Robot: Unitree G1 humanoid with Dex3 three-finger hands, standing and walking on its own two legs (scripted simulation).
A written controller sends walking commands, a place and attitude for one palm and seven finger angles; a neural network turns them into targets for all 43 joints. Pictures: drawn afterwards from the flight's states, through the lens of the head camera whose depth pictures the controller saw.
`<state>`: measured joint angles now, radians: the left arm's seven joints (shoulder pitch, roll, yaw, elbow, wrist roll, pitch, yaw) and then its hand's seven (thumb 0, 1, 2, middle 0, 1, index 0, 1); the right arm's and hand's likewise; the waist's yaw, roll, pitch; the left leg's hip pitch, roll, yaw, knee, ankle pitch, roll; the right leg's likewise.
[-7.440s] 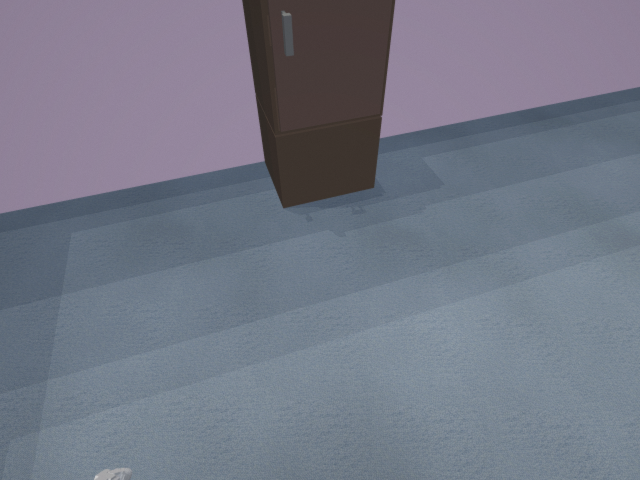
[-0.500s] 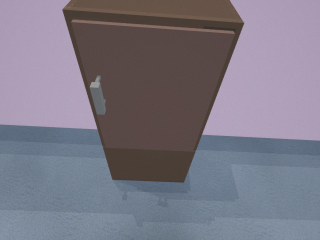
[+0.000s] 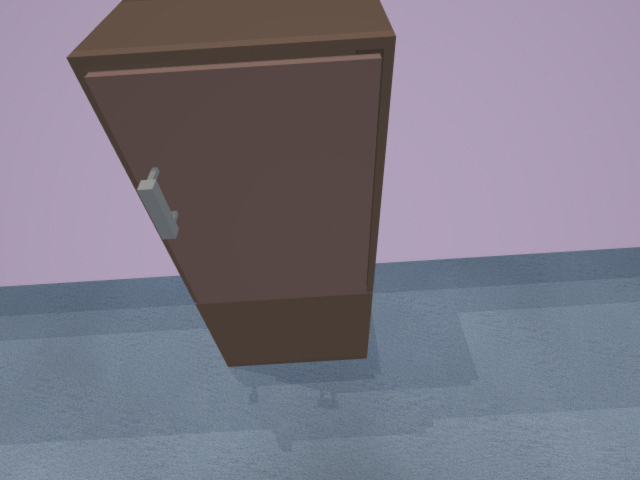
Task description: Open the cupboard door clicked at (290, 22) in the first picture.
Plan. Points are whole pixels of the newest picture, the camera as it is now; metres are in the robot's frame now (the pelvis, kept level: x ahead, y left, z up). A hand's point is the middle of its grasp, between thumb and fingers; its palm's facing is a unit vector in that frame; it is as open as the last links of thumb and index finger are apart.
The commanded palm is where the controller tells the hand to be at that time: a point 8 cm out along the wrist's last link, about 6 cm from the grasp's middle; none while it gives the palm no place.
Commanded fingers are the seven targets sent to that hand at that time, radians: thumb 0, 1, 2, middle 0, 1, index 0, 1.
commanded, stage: come to a stop and stand still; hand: left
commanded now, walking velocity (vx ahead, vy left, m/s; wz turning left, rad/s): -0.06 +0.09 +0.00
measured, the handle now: (162, 202) +0.55 +0.33 +0.02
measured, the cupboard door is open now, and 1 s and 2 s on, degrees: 0 0 0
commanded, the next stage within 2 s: look again from close up in 1.26 s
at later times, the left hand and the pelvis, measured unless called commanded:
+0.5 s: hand out of the picture +0.02 +0.25 -0.17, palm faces +0.06 -0.96 -0.29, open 7.4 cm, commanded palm none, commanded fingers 0.00 0.90 0.90 -0.20 -0.30 -0.20 -0.30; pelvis -0.03 +0.05 -0.02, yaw +0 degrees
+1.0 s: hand out of the picture -0.09 +0.20 -0.18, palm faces +0.04 -0.98 -0.19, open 7.4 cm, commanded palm none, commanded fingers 0.00 0.90 0.90 -0.20 -0.30 -0.20 -0.30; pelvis -0.07 +0.03 -0.01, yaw +0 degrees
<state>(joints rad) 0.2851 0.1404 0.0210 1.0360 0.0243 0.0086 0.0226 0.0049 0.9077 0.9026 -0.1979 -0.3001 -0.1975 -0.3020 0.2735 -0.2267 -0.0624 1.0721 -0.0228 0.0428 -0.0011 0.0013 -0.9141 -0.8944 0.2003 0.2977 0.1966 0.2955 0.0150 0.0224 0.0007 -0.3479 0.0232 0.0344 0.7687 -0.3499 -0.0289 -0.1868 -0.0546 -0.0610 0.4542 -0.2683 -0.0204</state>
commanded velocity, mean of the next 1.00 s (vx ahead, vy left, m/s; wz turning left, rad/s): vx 0.00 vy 0.00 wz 0.00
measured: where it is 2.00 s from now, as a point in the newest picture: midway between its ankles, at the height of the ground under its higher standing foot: outside the picture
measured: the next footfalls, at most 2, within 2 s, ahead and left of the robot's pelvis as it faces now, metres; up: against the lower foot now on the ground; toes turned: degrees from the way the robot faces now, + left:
left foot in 0.16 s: +0.07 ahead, +0.18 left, +0.00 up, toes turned +6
